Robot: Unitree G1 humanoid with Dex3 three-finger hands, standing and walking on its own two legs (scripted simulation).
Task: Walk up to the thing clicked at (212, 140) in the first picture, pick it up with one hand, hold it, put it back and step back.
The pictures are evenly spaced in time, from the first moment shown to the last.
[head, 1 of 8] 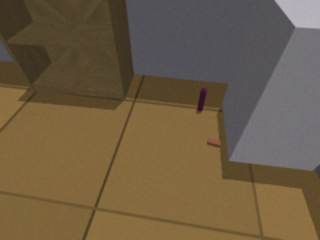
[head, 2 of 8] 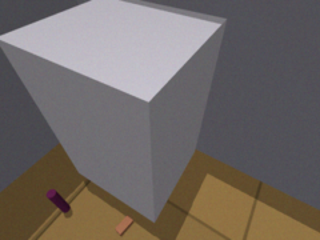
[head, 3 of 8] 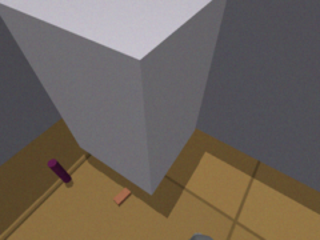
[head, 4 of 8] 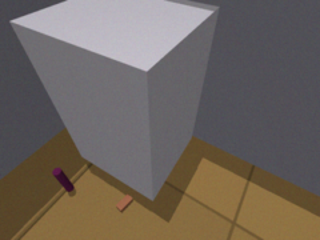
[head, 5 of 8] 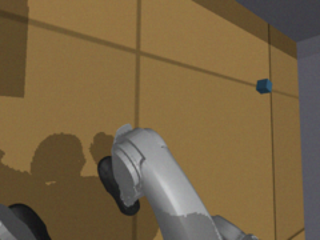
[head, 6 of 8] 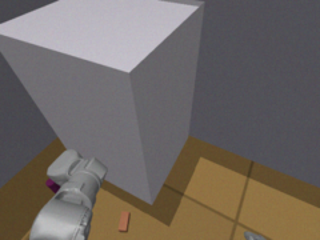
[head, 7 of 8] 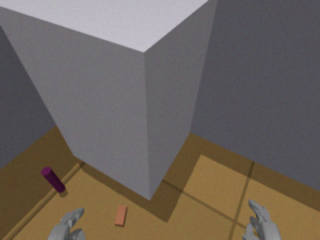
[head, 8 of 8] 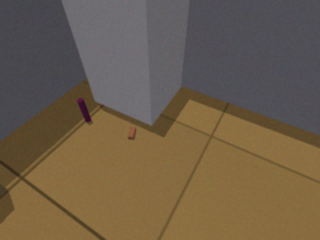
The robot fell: no
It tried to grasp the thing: yes
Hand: left
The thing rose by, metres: 0.63
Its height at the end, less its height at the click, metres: +0.00
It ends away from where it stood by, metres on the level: 0.07
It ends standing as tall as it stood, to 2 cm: yes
